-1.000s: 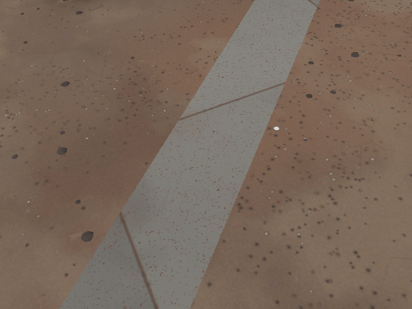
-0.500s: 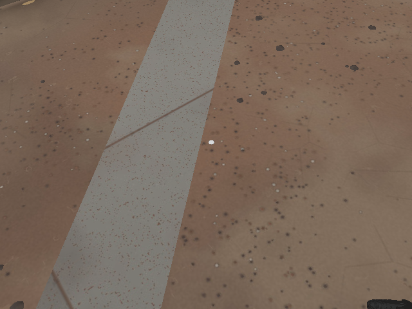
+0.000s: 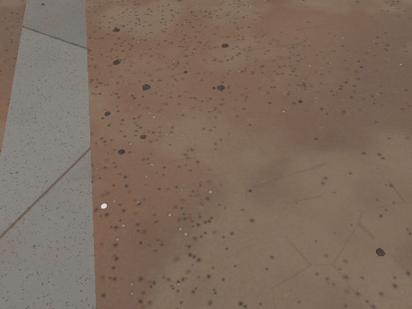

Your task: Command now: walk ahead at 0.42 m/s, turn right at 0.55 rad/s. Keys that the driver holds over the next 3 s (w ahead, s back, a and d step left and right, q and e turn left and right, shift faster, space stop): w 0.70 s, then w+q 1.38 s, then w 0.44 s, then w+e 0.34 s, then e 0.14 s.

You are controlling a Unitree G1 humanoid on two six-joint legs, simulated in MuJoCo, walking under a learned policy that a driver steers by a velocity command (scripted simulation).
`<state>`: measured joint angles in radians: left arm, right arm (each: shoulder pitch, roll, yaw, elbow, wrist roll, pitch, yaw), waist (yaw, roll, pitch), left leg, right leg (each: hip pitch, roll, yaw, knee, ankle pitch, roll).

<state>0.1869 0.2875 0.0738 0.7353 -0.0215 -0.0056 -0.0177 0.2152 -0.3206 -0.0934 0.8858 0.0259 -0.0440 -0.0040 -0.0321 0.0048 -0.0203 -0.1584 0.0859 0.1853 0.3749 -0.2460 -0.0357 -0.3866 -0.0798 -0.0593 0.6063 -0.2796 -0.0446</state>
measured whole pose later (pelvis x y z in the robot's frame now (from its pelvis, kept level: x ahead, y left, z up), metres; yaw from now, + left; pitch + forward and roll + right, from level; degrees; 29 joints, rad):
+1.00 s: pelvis +0.56 -0.10 -0.01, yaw +1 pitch +2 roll +2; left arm 0.02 0.26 0.03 0.69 -0.01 -0.11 -0.02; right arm 0.40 -0.29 -0.06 0.91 0.02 -0.05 0.00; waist -0.10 -0.02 0.02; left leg -0.05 -0.03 -0.07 0.44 -0.42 0.01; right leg -0.48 -0.04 0.04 0.47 -0.04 -0.01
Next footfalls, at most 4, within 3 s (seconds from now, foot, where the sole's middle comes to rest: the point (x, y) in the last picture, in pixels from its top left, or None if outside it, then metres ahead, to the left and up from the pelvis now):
0.02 right None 0.07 -0.12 -0.78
0.50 left None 0.47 0.04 -0.78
1.00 right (283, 242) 0.72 -0.23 -0.78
1.52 left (194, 196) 0.94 0.08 -0.78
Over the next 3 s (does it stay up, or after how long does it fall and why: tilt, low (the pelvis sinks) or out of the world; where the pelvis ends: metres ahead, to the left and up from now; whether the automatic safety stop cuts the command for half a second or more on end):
stays up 1.47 0.40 -0.02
